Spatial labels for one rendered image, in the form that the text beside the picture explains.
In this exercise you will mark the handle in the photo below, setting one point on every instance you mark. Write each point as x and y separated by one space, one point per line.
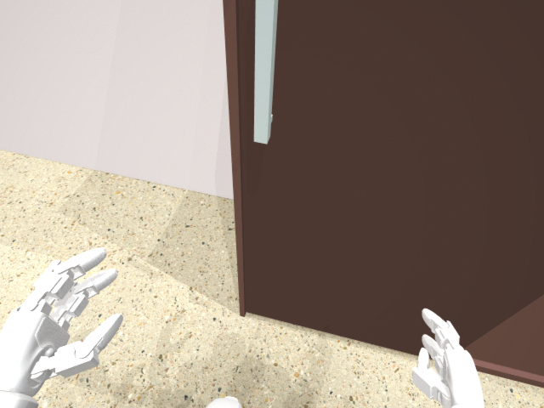
265 38

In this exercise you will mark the robot left hand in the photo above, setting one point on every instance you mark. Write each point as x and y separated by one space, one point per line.
30 331

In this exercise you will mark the robot right hand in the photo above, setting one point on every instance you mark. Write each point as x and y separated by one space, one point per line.
454 364

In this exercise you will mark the wardrobe door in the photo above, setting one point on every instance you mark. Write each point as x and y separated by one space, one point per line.
404 169
517 342

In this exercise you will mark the left robot forearm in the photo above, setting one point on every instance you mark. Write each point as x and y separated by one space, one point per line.
16 400

